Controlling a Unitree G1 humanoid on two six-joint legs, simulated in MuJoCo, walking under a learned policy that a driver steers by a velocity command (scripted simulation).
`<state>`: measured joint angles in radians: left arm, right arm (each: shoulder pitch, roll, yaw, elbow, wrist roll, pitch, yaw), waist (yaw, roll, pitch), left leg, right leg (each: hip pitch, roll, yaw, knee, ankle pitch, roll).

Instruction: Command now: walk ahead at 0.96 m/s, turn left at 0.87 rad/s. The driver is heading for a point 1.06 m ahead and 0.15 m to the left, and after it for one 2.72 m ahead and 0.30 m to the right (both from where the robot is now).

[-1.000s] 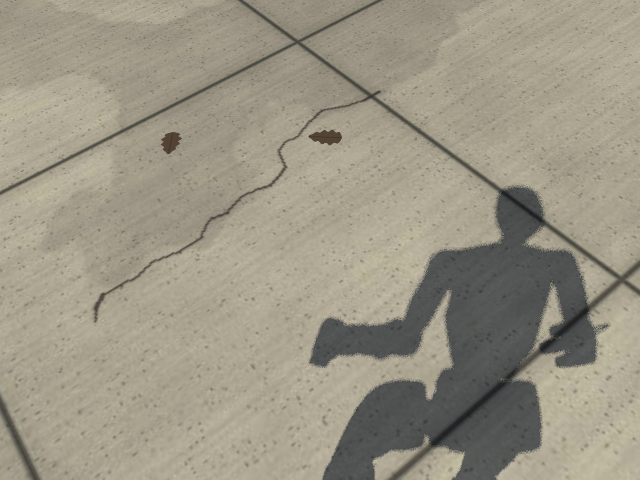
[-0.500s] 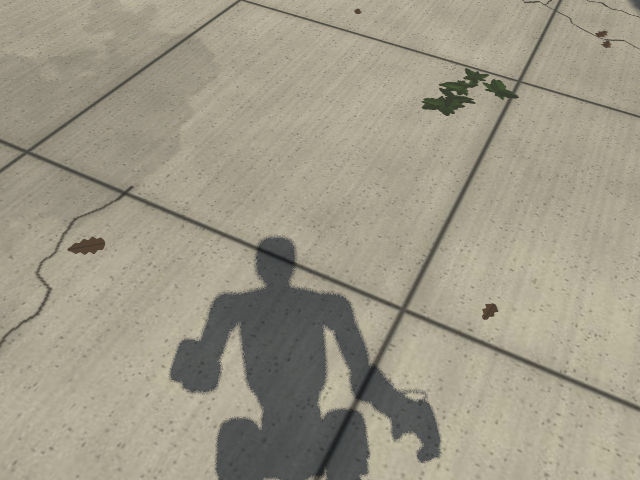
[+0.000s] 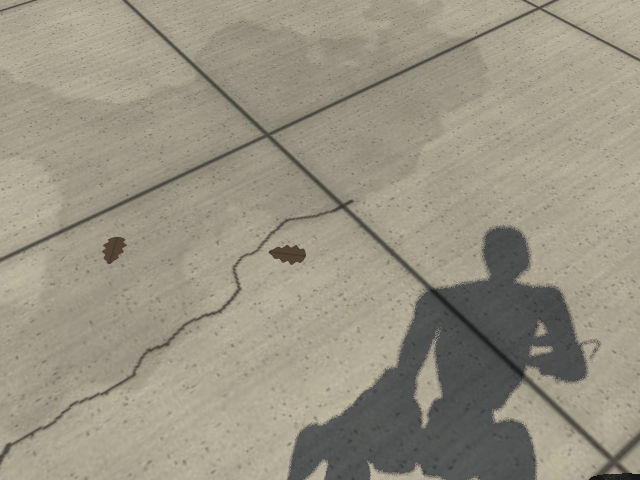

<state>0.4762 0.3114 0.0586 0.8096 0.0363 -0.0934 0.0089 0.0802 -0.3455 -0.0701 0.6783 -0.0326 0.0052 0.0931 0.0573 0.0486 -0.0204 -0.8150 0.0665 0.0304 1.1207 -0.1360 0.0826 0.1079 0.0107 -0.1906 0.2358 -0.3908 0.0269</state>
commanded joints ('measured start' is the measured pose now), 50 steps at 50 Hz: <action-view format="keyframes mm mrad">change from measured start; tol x64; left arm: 1 -90 53 -4 -40 -3 -28 3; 50 38 -1 10 -61 -74 0 -22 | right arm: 1 -152 21 39 -122 -1 -11 25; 50 372 -238 -9 -40 -61 -95 -122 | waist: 1 -48 -104 210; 50 -189 225 -347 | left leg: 1 51 4 86 -201 83 36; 9 1350 185 -746 -674 -238 396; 18 413 -55 -437 -961 -5 268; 28 816 -17 -328 -448 935 82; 31 140 -273 -217 372 -293 14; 45 576 -65 -29 -522 151 -91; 50 1246 424 -757 -800 -685 54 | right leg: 1 -194 -216 -29 -175 585 -73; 6 -125 -280 -56 457 1550 -69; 9 -946 35 139 1490 -105 8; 30 292 -321 718 285 -153 -258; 42 -559 -89 539 -165 245 -256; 48 -445 -33 465 428 717 -150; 50 -806 83 314 1040 -106 -124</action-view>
